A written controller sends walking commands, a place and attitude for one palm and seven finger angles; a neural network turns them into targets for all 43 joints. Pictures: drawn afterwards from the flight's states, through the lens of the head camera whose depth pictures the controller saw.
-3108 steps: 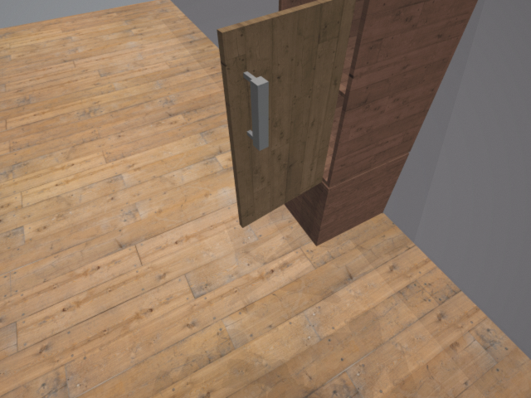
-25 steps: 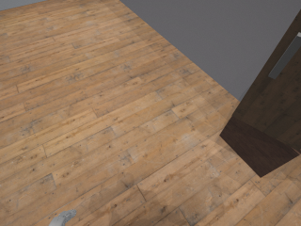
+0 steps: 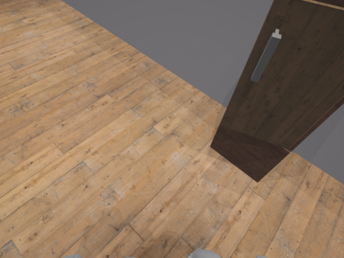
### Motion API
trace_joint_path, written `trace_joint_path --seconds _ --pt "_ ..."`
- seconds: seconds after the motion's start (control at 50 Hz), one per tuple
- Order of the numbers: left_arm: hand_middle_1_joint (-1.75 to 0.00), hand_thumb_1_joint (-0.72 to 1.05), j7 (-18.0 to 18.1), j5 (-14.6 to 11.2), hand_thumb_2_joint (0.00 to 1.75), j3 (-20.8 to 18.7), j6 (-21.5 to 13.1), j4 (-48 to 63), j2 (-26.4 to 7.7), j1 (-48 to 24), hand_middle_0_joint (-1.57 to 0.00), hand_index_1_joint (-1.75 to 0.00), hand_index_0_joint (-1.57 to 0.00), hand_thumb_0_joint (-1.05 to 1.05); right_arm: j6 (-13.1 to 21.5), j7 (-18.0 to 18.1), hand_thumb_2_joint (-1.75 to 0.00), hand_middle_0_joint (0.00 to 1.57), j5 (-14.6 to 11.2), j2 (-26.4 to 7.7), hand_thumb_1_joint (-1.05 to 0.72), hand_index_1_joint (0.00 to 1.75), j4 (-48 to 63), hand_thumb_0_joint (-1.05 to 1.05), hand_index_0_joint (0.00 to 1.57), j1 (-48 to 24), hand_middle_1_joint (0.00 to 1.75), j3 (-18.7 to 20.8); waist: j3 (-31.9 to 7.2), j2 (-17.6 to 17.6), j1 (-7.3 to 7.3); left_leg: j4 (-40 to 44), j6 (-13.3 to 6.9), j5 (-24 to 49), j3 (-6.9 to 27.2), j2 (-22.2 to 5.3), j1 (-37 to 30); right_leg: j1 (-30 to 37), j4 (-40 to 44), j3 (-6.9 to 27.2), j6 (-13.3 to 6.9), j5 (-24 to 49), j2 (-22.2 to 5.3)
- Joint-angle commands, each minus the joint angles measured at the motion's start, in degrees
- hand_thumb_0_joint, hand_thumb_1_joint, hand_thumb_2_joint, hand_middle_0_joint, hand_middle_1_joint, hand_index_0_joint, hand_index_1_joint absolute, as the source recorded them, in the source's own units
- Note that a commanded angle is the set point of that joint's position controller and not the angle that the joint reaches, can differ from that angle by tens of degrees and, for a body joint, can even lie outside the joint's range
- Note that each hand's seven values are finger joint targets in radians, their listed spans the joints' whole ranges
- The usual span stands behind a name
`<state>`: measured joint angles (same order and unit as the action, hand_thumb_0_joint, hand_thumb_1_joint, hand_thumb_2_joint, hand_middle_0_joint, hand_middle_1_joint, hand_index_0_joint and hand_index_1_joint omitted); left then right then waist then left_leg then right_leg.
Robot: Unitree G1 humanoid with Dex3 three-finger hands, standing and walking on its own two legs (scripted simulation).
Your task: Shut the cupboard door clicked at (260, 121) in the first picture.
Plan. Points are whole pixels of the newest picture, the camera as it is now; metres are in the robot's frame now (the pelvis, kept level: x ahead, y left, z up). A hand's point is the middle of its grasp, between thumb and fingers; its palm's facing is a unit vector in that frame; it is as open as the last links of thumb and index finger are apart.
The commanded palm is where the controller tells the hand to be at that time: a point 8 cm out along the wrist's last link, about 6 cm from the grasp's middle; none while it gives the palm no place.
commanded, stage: turn to face it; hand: left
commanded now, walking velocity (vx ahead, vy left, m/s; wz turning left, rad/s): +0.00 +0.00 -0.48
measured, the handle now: (265, 56) +0.71 -0.25 +0.09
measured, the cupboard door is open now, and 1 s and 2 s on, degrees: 20 20 20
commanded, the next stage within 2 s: take the last steps up to it in 0.44 s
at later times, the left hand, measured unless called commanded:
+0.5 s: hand (119, 253) +0.15 +0.14 -0.16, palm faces -0.19 -0.96 -0.22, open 7.4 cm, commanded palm none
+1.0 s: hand (158, 210) +0.26 +0.05 -0.16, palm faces -0.41 -0.89 -0.19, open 7.4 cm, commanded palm none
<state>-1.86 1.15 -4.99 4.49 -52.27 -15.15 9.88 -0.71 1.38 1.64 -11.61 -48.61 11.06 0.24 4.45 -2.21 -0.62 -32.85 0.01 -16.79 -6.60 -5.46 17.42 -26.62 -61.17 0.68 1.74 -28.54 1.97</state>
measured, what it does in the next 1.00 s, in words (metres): steps to the right, turning right: right foot, then left foot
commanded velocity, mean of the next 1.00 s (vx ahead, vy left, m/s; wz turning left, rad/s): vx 0.14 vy -0.07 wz -0.25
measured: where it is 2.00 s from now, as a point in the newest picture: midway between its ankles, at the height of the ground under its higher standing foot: (210, 255)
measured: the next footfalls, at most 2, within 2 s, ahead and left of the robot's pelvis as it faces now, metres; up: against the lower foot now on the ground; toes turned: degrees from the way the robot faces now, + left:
right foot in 0.22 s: +0.02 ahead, -0.15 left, +0.00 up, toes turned -11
left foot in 0.56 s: +0.12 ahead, +0.07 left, +0.00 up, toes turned -8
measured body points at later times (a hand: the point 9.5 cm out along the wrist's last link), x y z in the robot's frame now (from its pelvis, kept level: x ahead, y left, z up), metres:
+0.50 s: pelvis +0.03 -0.03 +0.00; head +0.06 -0.04 +0.45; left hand +0.16 +0.19 -0.14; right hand +0.03 -0.30 -0.14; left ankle +0.06 +0.09 -0.70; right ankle -0.02 -0.14 -0.73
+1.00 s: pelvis +0.09 -0.10 +0.00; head +0.12 -0.10 +0.45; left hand +0.28 +0.10 -0.14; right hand -0.07 -0.30 -0.14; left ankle +0.08 +0.08 -0.73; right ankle +0.08 -0.23 -0.72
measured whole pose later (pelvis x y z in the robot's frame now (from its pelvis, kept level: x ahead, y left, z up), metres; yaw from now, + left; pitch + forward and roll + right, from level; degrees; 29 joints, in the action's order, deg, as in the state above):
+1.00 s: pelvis +0.09 -0.10 +0.00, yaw -21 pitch +1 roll -1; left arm -3.9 1.8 -4.2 2.4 -56.6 -13.2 7.8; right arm 0.7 1.1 2.2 -11.7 -60.8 24.4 2.7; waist 2.2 0.8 4.1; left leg -26.1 5.0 -19.4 -10.8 -10.4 6.2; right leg -21.5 -34.5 -4.6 0.2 -15.2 -2.4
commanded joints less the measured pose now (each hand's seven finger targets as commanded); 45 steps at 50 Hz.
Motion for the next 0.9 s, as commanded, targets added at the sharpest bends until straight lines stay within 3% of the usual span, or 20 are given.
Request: trace_joint_path --seconds 0.0,0.1,0.14,0.16,0.18,0.2,0.22,0.24,0.32,0.44,0.5,0.52,0.54,0.56,0.58,0.62,0.66,0.74,0.82,0.88 --pt "-0.3 0.9 -0.5 -0.3 0.9 -0.7 -1.4 5.6 -2.4 -2.3 -0.2 -0.3 -0.2 0.0 1.1 1.0 -0.9 0.2 0.3 -12.1 -0.9 0.3 2.0 0.0 0.2 3.6 0.3 4.0 -7.4 13.5 1.83 11.7 -7.1 27.3 6.9 -14.3 -12.1 -3.9 0.2 -2.0 1.4 1.2 -3.6" --pt "-0.3 0.9 -0.4 -0.2 0.9 0.0 -1.9 5.7 -1.0 -3.5 -0.2 -0.3 -0.2 0.0 0.5 0.4 -0.9 0.2 0.3 -13.6 -0.9 0.3 0.0 0.0 0.2 5.5 0.3 5.2 -7.9 15.1 3.07 8.3 -6.7 29.0 3.2 -14.8 -12.1 4.1 16.7 -6.2 0.1 2.9 -1.9" --pt "-0.3 0.9 -0.2 -0.2 0.9 0.0 -2.4 4.7 -1.7 -0.4 -0.2 -0.3 -0.2 0.0 0.2 0.1 -0.9 0.2 0.0 -13.7 -0.9 0.3 -0.3 0.0 0.2 4.1 0.3 5.4 -8.6 15.1 1.21 4.5 -4.5 26.2 1.4 -14.2 -9.6 11.2 28.0 -6.8 -0.8 10.9 -1.5" --pt "-0.3 0.9 0.0 0.0 0.9 -0.3 -2.8 3.7 -3.2 2.2 -0.2 -0.3 -0.2 0.0 0.1 -0.1 -0.9 0.2 -0.3 -13.3 -0.9 0.3 -0.2 0.0 0.2 3.6 0.3 5.4 -9.0 11.5 -0.12 0.4 -2.0 21.8 -0.5 -12.1 -6.2 17.5 35.1 -6.5 -1.4 18.2 -1.7" --pt "-0.3 0.9 0.6 0.4 0.9 -1.0 -3.4 2.6 -7.4 5.6 -0.2 -0.3 -0.2 0.0 0.0 -0.4 -0.9 0.2 -0.9 -11.1 -0.9 0.3 0.4 0.0 0.2 3.5 0.3 5.2 -10.3 1.9 -1.78 -7.8 1.4 10.0 -3.6 -8.2 2.1 26.1 40.0 3.0 -4.0 27.0 -9.8" --pt "-0.3 0.9 1.4 0.7 0.9 -2.0 -3.9 1.7 -12.8 8.0 -0.2 -0.3 -0.2 0.0 -0.1 -0.7 -0.9 0.2 -1.1 -6.3 -0.9 0.3 3.0 0.0 0.2 0.3 0.3 3.9 -8.0 -14.7 -3.52 -19.7 4.1 -19.4 -4.6 0.4 16.3 29.3 42.0 19.8 -10.4 42.7 -22.7" --pt "-0.3 0.9 2.0 -0.1 0.9 -1.8 -3.7 1.0 -13.5 10.4 -0.2 -0.3 -0.2 0.0 -1.0 0.0 -0.9 0.2 -1.0 -7.6 -0.9 0.3 3.9 0.0 0.2 -1.9 0.3 3.5 -7.8 -9.5 -4.74 -27.5 3.8 -20.7 2.9 0.3 16.4 24.8 41.4 20.5 -14.4 49.4 -25.6" --pt "-0.3 0.9 2.7 0.3 0.9 -2.2 -3.9 0.9 -12.4 7.5 -0.2 -0.3 -0.2 0.0 -1.1 0.5 -0.9 0.2 -1.0 -6.8 -0.9 0.3 2.7 0.0 0.2 -1.4 0.3 3.5 -8.2 -13.1 -2.6 -31.8 3.8 -19.4 5.4 0.2 20.3 27.1 40.2 20.5 -15.5 51.0 -22.9" --pt "-0.3 0.9 3.0 0.1 0.9 -0.3 -4.1 2.4 -7.1 0.0 -0.2 -0.3 -0.2 0.0 -1.1 -0.2 -0.9 0.2 -0.8 -6.8 -0.9 0.3 -1.4 0.0 0.2 2.2 0.3 3.4 -8.4 -6.4 1.38 -30.7 4.4 -8.0 5.3 -0.2 13.9 21.2 39.1 8.4 -12.5 46.1 -16.0" --pt "-0.3 0.9 2.8 0.5 0.9 -0.7 -3.9 1.2 -7.9 0.8 -0.2 -0.3 -0.2 0.0 -0.7 -0.2 -0.9 0.2 -1.0 -5.1 -0.9 0.3 -1.7 0.0 0.2 2.4 0.3 2.9 -6.4 -5.6 0.69 -12.5 4.0 -6.7 3.2 2.1 7.3 18.1 40.0 11.3 -13.2 38.1 -15.6" --pt "-0.3 0.9 2.8 -0.2 0.9 -0.5 -3.5 0.5 -7.0 0.0 -0.2 -0.3 -0.2 0.0 -0.1 0.3 -0.9 0.2 -0.9 -5.2 -0.9 0.3 -3.4 0.0 0.2 6.0 0.3 2.7 -6.0 -4.7 2.47 3.0 3.5 4.7 2.6 3.1 -3.6 12.9 36.2 11.3 -9.6 33.7 -13.1" --pt "-0.3 0.9 2.8 -0.4 0.9 -0.1 -3.4 0.2 -5.1 0.3 -0.2 -0.3 -0.2 0.0 0.5 0.3 -0.9 0.2 -0.8 -6.4 -0.9 0.3 -4.2 0.0 0.2 7.9 0.3 2.8 -7.1 0.1 2.91 8.7 2.3 11.2 5.9 0.4 -8.4 10.5 32.6 9.1 -7.1 28.7 -10.3" --pt "-0.3 0.9 2.5 -0.8 0.9 0.4 -3.0 0.5 -2.1 2.9 -0.2 -0.3 -0.2 0.0 1.1 0.5 -0.9 0.2 0.0 -10.3 -0.9 0.3 -4.2 0.0 0.2 9.2 0.3 3.2 -7.9 11.3 2.42 11.2 -1.7 15.8 15.7 -8.5 -12.2 5.2 26.5 4.3 -3.8 14.3 -3.6" --pt "-0.3 0.9 2.1 -0.6 0.9 0.6 -2.9 1.3 -0.5 3.3 -0.2 -0.3 -0.2 0.0 0.9 0.7 -0.9 0.2 0.7 -14.0 -0.9 0.3 -4.0 0.0 0.2 11.2 0.3 4.0 -7.3 17.1 3.41 16.1 -7.3 8.0 25.5 -17.9 -11.3 1.6 16.6 -1.2 -2.3 -3.0 0.2" --pt "-0.3 0.9 1.8 0.2 0.9 0.4 -2.2 2.0 -1.8 0.1 -0.2 -0.3 -0.2 0.0 1.1 1.2 -0.9 0.2 1.0 -14.8 -0.9 0.3 -4.4 0.0 0.2 12.3 0.3 4.3 -5.7 18.7 5.08 20.7 -8.5 -1.0 30.3 -20.5 -11.2 -4.3 4.7 0.3 -1.8 -6.9 0.2" --pt "-0.3 0.9 0.4 0.7 0.9 -0.2 -2.6 2.1 -3.2 -2.4 -0.2 -0.3 -0.2 0.0 1.6 1.2 -0.9 0.2 0.7 -12.3 -0.9 0.3 -3.5 0.0 0.2 10.0 0.3 3.6 -1.7 12.2 3.67 22.4 -7.9 -8.9 27.1 -18.3 -6.8 -7.9 -4.0 2.2 -1.9 0.3 -3.1" --pt "-0.3 0.9 -0.5 0.7 0.9 -0.3 -2.9 1.0 -1.8 -1.4 -0.2 -0.3 -0.2 0.0 2.5 1.2 -0.9 0.2 0.8 -10.6 -0.9 0.3 -3.6 0.0 0.2 8.9 0.3 3.3 -1.8 9.5 2.65 21.7 -6.1 -2.5 18.0 -14.8 -9.3 -8.9 -3.9 1.2 -1.3 6.1 -3.9" --pt "-0.3 0.9 -1.3 0.5 0.9 0.3 -2.9 1.0 0.1 -3.2 -0.2 -0.3 -0.2 0.0 3.3 1.2 -0.9 0.2 0.6 -10.1 -0.9 0.3 -6.0 0.0 0.2 13.1 0.3 3.9 -3.1 9.8 3.79 20.9 -6.8 6.5 11.4 -15.1 -14.7 -9.6 3.4 -0.8 -0.4 9.4 -5.1" --pt "-0.3 0.9 -1.7 0.5 0.9 0.7 -3.0 1.3 0.7 -6.4 -0.2 -0.3 -0.2 0.0 3.2 0.8 -0.9 0.2 0.7 -10.0 -0.9 0.3 -7.9 0.0 0.2 15.1 0.3 4.5 -1.7 11.7 4.91 21.4 -6.4 5.0 7.2 -15.2 -14.1 -7.3 12.9 -2.9 -0.3 11.4 -5.8" --pt "-0.3 0.9 -2.0 0.5 0.9 0.7 -3.2 1.1 0.6 -7.0 -0.2 -0.3 -0.2 0.0 3.0 0.4 -0.9 0.2 0.9 -11.1 -0.9 0.3 -8.4 0.0 0.2 13.8 0.3 5.0 -0.8 13.4 4.45 20.2 -5.8 4.3 4.9 -15.6 -9.4 -0.8 20.4 -4.7 -0.5 11.5 -5.3"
